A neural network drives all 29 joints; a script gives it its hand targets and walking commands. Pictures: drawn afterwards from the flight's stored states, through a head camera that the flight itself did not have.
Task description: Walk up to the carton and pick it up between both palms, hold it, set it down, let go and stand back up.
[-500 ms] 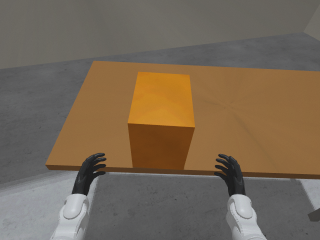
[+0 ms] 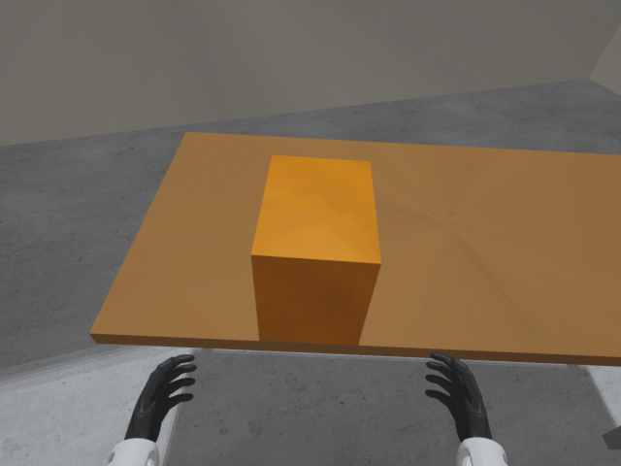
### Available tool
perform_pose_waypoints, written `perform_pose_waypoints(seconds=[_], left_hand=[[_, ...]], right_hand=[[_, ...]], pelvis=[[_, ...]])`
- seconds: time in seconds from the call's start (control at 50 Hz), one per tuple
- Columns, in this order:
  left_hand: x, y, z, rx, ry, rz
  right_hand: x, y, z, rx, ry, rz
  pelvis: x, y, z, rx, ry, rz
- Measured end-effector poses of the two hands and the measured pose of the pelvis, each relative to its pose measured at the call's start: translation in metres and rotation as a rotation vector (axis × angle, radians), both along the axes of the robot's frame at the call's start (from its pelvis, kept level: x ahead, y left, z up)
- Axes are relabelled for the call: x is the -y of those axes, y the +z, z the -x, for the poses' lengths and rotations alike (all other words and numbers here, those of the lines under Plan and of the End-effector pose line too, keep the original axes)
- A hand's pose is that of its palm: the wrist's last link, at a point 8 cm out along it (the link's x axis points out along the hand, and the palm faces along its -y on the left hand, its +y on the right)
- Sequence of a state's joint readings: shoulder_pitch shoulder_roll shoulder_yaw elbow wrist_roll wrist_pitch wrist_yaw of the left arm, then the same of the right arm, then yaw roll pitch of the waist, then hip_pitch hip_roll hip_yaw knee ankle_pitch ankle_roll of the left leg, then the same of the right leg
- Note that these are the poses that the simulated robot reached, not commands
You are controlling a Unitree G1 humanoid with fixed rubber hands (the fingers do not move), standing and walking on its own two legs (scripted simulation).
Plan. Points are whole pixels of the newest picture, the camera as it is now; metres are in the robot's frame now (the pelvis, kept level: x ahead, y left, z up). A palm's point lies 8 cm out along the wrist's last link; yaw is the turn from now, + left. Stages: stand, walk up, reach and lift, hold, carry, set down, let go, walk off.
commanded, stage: set down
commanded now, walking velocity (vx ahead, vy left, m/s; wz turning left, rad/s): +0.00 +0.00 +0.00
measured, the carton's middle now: (314, 250) +0.47 +0.00 -0.02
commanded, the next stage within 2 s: let go in 0.80 s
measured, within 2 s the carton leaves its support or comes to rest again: neither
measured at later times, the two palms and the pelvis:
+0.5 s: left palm (140, 454) +0.17 +0.22 -0.06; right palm (479, 447) +0.17 -0.21 -0.05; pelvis +0.00 +0.00 +0.00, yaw -1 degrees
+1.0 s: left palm out of the picture +0.15 +0.22 -0.08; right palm out of the picture +0.14 -0.23 -0.08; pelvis +0.00 -0.01 +0.00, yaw -1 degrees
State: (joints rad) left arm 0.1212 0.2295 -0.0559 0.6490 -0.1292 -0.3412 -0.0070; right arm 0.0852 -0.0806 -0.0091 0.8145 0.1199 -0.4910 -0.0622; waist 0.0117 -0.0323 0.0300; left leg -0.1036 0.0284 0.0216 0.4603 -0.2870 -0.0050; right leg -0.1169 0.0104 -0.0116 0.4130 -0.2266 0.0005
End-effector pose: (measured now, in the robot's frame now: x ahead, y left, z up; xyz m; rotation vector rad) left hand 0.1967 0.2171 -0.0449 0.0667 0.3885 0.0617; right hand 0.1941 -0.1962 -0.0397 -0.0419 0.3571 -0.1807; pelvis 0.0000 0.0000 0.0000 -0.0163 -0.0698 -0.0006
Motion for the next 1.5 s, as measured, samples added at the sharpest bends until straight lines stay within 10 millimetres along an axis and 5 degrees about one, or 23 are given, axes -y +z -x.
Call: perform_pose_waypoints(seconds=[0.84,1.34,1.5], left_hand=[[-0.005,-0.030,0.048,-0.418,0.045,-0.077],[-0.001,-0.033,0.043,-0.442,0.042,-0.080],[-0.027,-0.047,0.084,-0.468,0.067,-0.134]], right_hand=[[0.024,-0.033,0.048,-0.341,0.089,0.076],[0.038,-0.030,0.047,-0.352,0.100,0.109],[0.049,-0.052,0.077,-0.529,0.046,0.127]], pelvis=[[0.007,0.005,0.002,0.014,-0.014,-0.008],[0.009,0.003,0.004,0.008,-0.007,-0.010],[0.000,0.000,0.003,-0.026,0.008,0.000]])
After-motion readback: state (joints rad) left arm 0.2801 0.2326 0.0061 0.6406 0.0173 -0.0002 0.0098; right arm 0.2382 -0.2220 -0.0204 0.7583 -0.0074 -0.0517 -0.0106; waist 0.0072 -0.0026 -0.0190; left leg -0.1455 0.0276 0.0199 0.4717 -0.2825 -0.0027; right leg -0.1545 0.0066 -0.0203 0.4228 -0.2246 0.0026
